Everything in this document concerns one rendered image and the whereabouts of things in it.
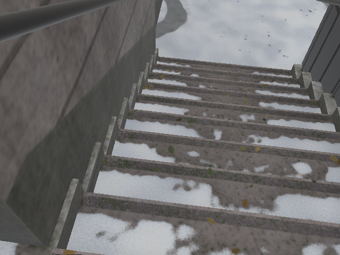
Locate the stairs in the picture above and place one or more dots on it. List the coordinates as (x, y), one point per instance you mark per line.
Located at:
(217, 159)

